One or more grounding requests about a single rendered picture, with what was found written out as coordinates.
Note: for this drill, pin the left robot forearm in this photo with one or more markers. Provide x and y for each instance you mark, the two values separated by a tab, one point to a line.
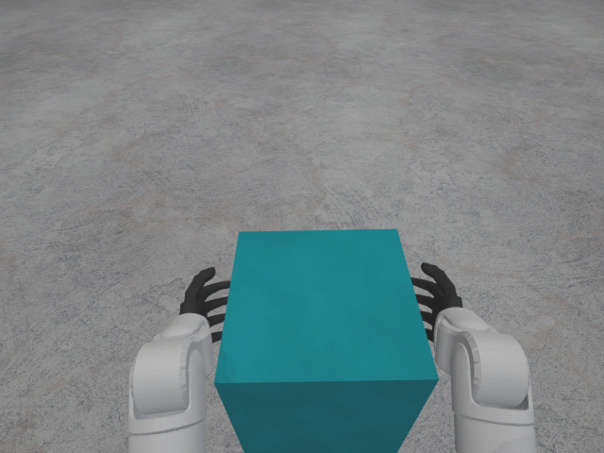
166	390

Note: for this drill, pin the robot right hand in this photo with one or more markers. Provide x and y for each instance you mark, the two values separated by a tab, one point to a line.
444	293

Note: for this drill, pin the carton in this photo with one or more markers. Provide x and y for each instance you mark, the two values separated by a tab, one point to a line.
323	349

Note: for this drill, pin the robot left hand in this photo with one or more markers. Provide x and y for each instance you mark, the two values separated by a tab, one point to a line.
196	295

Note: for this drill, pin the right robot forearm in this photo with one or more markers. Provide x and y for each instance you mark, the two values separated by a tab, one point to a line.
490	384

